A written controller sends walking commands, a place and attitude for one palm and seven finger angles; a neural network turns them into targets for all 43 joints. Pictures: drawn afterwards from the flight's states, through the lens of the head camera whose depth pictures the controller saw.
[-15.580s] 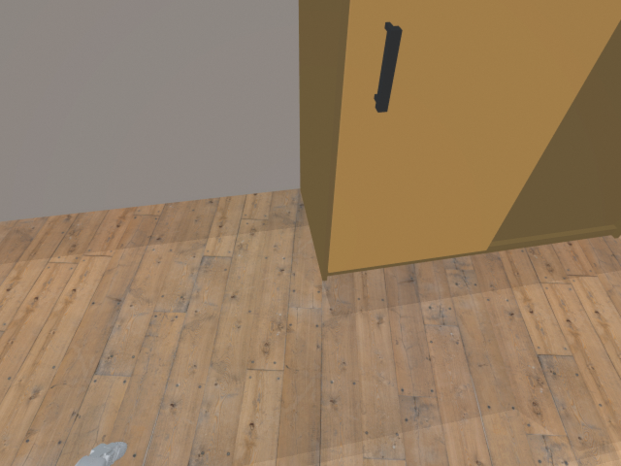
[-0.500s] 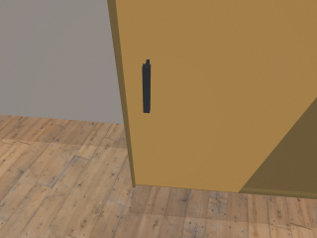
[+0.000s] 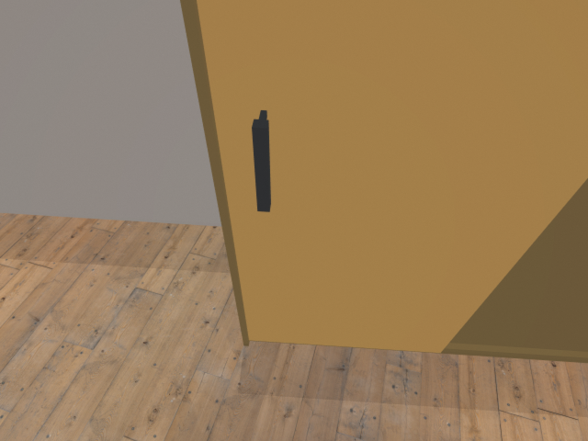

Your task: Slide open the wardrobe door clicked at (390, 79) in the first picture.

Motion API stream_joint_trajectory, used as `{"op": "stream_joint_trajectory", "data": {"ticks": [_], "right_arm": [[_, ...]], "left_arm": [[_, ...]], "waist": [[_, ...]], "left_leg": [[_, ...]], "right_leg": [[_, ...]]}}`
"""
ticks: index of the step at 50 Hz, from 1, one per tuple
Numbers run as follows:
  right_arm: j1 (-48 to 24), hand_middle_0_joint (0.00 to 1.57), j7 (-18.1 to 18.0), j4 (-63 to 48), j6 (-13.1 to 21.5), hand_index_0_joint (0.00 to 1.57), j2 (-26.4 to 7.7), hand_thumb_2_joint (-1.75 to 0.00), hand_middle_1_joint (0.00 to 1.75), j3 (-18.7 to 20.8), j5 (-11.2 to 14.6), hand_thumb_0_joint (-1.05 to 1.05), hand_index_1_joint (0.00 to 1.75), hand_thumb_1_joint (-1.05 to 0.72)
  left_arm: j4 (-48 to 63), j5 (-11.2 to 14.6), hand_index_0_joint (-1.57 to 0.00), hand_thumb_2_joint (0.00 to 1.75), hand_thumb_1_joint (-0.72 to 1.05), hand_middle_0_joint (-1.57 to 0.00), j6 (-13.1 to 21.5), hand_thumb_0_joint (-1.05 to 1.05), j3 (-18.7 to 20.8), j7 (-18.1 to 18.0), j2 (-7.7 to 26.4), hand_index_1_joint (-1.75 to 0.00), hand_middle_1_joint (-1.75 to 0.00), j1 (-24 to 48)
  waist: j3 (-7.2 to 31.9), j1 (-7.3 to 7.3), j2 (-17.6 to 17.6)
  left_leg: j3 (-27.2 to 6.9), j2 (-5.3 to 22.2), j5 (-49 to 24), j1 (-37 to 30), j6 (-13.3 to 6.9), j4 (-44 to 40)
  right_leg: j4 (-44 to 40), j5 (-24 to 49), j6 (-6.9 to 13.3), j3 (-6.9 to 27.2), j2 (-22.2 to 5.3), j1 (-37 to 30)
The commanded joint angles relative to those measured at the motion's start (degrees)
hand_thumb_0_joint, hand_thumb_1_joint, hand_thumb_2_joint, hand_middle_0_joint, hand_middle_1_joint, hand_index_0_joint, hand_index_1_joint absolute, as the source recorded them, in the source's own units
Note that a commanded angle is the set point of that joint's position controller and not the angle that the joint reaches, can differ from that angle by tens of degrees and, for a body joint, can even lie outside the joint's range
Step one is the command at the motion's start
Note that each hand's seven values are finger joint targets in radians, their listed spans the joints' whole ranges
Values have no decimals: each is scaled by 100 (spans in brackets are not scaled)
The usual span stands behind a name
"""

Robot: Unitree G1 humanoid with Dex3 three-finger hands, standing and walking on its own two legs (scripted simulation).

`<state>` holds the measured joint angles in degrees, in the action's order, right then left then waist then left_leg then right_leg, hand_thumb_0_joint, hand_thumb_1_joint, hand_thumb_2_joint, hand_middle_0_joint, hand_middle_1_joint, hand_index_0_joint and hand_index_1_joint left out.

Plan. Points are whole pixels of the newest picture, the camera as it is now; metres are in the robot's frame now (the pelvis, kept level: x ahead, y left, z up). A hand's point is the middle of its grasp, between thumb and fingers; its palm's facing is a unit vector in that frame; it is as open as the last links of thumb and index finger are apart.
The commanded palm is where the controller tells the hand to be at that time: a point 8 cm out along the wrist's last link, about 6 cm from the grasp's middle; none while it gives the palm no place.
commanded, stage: look again from close up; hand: left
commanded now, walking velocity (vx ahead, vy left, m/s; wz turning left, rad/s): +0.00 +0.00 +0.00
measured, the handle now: (263, 163) +0.54 +0.09 +0.08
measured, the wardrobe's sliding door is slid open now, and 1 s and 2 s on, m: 0.00 0.00 0.00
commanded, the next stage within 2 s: raise the hand with hooked fingers in 0.94 s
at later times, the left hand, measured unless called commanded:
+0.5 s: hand out of the picture +0.05 +0.21 -0.17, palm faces -0.03 -0.96 -0.26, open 7.3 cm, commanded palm none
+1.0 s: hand out of the picture +0.05 +0.21 -0.17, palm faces -0.03 -0.96 -0.27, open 7.3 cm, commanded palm none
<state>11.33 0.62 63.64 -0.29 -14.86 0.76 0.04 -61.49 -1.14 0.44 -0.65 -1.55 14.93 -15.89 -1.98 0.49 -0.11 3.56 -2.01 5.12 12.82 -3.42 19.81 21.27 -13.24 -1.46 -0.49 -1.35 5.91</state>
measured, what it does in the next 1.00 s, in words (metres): stands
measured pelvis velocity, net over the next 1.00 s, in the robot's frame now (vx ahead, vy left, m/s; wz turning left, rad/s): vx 0.03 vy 0.00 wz -0.01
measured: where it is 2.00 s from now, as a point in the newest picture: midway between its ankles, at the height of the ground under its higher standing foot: outside the picture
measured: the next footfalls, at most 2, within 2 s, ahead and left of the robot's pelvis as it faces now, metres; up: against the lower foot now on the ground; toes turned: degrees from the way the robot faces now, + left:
none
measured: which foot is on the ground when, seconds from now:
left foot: down 0.00-1.00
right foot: down 0.00-1.00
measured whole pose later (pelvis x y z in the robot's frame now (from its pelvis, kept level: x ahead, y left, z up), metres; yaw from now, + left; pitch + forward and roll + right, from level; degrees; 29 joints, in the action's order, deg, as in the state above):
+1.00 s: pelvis +0.03 +0.00 +0.00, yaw -1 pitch -2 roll +0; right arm 10.1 0.0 64.4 0.4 -14.4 0.0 0.0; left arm -62.8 -1.0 0.2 -0.4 -1.5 14.7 -14.1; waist -2.2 0.2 -0.9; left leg 4.2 -2.7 7.2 10.0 -3.6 18.8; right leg 18.9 -14.4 -1.9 0.2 -2.0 2.7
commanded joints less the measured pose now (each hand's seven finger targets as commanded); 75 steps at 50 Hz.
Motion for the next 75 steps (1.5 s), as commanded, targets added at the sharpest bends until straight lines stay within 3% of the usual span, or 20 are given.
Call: {"op": "stream_joint_trajectory", "data": {"ticks": [1, 17, 51, 52, 53, 54, 55, 56, 57, 58, 59, 61, 62, 63, 65, 66, 68, 69, 72, 75], "right_arm": [[-37, 20, -80, -298, 133, 20, -973, -90, 30, 179, -17, 0, 30, -90], [-127, 20, -105, -264, 165, 20, -955, -90, 30, 124, -26, 0, 30, -90], [-111, 20, -143, -209, 185, 20, -943, -90, 30, 109, -24, 0, 30, -90], [-42, 20, -113, -564, 258, 20, -533, -90, 30, -4, -22, 0, 30, -90], [297, 20, -344, -2404, 864, 20, -1236, -90, 30, 294, 287, 0, 30, -90], [-179, 20, -477, -2352, 1374, 20, -822, -90, 30, 3, 260, 0, 30, -90], [53, 20, -560, -1755, 1448, 20, -635, -90, 30, 22, 226, 0, 30, -90], [316, 20, -433, -1933, 1498, 20, -513, -90, 30, 96, 255, 0, 30, -90], [32, 20, -364, -2513, 1558, 20, -737, -90, 30, 135, 246, 0, 30, -90], [-105, 20, -402, -2648, 1613, 20, -831, -90, 30, 216, 198, 0, 30, -90], [-166, 20, -437, -2686, 1616, 20, -805, -90, 30, 226, 161, 0, 30, -90], [-185, 20, -375, -2920, 1536, 20, -774, -90, 30, 281, 161, 0, 30, -90], [-284, 20, -323, -3018, 1516, 20, -727, -90, 30, 276, 139, 0, 30, -90], [-402, 20, -280, -3120, 1527, 20, -714, -90, 30, 343, 138, 0, 30, -90], [-549, 20, -202, -3439, 1609, 20, -770, -90, 30, 400, 207, 0, 30, -90], [-484, 20, -163, -3602, 1642, 20, -827, -90, 30, 409, 265, 0, 30, -90], [-553, 20, -201, -3987, 1672, 20, -867, -90, 30, 416, 250, 0, 30, -90], [-515, 20, -241, -4153, 1678, 20, -846, -90, 30, 391, 244, 0, 30, -90], [-223, 20, -369, -4208, 1732, 20, -683, -90, 30, 321, 200, 0, 30, -90], [-21, 20, -491, -3911, 1887, 20, -605, -90, 30, 278, 139, 0, 30, -90]], "left_arm": [[209, -14, -20, 90, 90, -20, 115, 0, 154, -47, 889, -30, -30, -116], [181, 2, -20, 90, 90, -20, 113, 0, 148, -48, 867, -30, -30, 40], [58, -7, -20, 90, 90, -20, 74, 0, 173, -38, 818, -30, -30, -28], [60, -88, -20, 90, 90, -20, 212, 0, 17, -285, 232, -30, -30, -296], [8018, 857, -20, 89, 88, -20, 1331, 0, 2154, -217, 2577, -32, -32, 3776], [6863, 590, -20, 88, 85, -20, 1153, 0, 1432, -148, 1673, -33, -33, 995], [5544, 742, -21, 87, 83, -21, 1062, 0, 975, -302, 698, -34, -34, 330], [5321, 898, -21, 86, 81, -21, 746, 0, 393, -262, -321, -36, -36, -684], [6491, 1058, -21, 85, 78, -21, 955, 0, 506, -161, -50, -37, -37, 412], [6404, 1122, -21, 84, 76, -21, 1270, 0, 961, -48, 373, -39, -39, 492], [5761, 1162, -21, 83, 74, -21, 1527, 0, 1132, 88, 398, -40, -40, 154], [4401, 1345, -22, 81, 69, -22, 2068, 0, 1696, 586, 422, -43, -43, -1187], [4029, 1482, -22, 80, 67, -22, 2444, 0, 1673, 958, 206, -45, -45, -1373], [3891, 1610, -22, 79, 64, -22, 2822, 0, 1759, 1370, 183, -47, -47, -1634], [3869, 1825, -22, 77, 60, -22, 3398, 0, 1951, 2207, 464, -50, -50, -1442], [3723, 1949, -22, 76, 57, -22, 3473, 0, 2293, 2630, 833, -51, -51, -1408], [4640, 2232, -23, 74, 53, -23, 3289, 0, 2716, 3068, 1413, -54, -54, -1024], [5232, 2349, -23, 73, 50, -23, 3156, 0, 2856, 3168, 1629, -55, -55, -752], [6904, 2660, -23, 70, 43, -23, 3122, 0, 2940, 3058, 1761, -60, -60, 139], [7826, 2547, -24, 67, 36, -24, 3403, 0, 2552, 2696, 1455, -64, -64, 417]], "waist": [[-42, -13, -47], [100, -3, -9], [49, -55, -32], [-208, -36, 44], [2507, 546, 537], [2040, -142, 1608], [1717, 124, 1274], [1069, 146, 1415], [486, 220, 1106], [400, 187, 865], [27, 196, 293], [-251, -128, -854], [-99, -177, -1541], [125, -300, -1813], [526, -314, -1600], [678, -367, -1084], [1577, -471, 26], [1998, -502, 542], [2513, -265, 965], [2271, 49, 1211]], "left_leg": [[-959, 861, 680, -340, 212, -472], [-854, 885, -66, -553, 208, -349], [-882, 901, -141, -664, 195, -460], [-560, 877, -1028, -440, 292, 627], [-807, 252, -1273, -2171, 466, 309], [-863, 687, -1809, -2628, 450, 91], [-877, 719, -1150, -2056, 565, -4], [-964, 634, -229, -1506, 564, -189], [-982, 591, 960, -815, 483, -62], [-1037, 503, 1667, -400, 439, 173], [-966, 386, 1942, 175, 388, 424], [-763, 234, 1679, 1172, 361, 1130], [-664, 227, 1493, 1632, 371, 1544], [-535, 203, 1404, 2018, 384, 1967], [-385, 128, 1440, 2581, 392, 2584], [-337, 106, 1338, 2628, 387, 2788], [-221, 48, 1272, 2456, 304, 3002], [-222, 75, 1262, 2236, 268, 2990], [-360, 210, 998, 1904, 164, 3287], [-498, 312, 670, 1580, 110, 3398]], "right_leg": [[-542, 54, 272, 481, -525, 543], [-561, 466, 231, 467, -552, 323], [-601, 457, 179, 401, -564, 224], [-292, 1093, 159, 468, -590, 622], [411, 1533, 262, -355, 135, 636], [966, 203, 327, -338, 143, 1258], [1128, -170, 281, -378, 161, 1401], [1187, -610, 246, -390, 115, 1640], [1068, -568, 268, -411, 93, 1733], [897, -584, 276, -422, 117, 1840], [806, -742, 263, -485, 155, 2069], [1050, -1056, 307, -562, 242, 2543], [1425, -1151, 293, -603, 274, 2886], [1770, -1245, 286, -535, 277, 3137], [2175, -1277, 294, -255, 192, 3363], [2297, -1120, 341, -31, 122, 3276], [2343, -1118, 297, 229, 78, 2972], [2395, -1180, 289, 201, 109, 2930], [2307, -976, 186, 527, 147, 2891], [2469, -376, 230, 363, 253, 3272]]}}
